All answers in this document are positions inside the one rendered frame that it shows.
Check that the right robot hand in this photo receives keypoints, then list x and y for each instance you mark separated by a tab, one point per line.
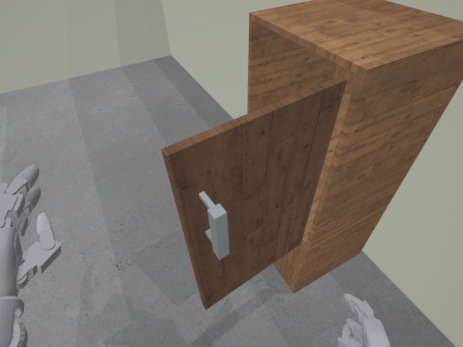
371	333

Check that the handle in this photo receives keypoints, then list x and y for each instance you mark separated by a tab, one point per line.
218	232

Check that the robot left forearm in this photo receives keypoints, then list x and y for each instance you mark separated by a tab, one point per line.
12	329

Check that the cupboard door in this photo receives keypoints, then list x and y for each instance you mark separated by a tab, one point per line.
263	168

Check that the left robot hand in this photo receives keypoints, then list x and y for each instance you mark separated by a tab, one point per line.
16	203

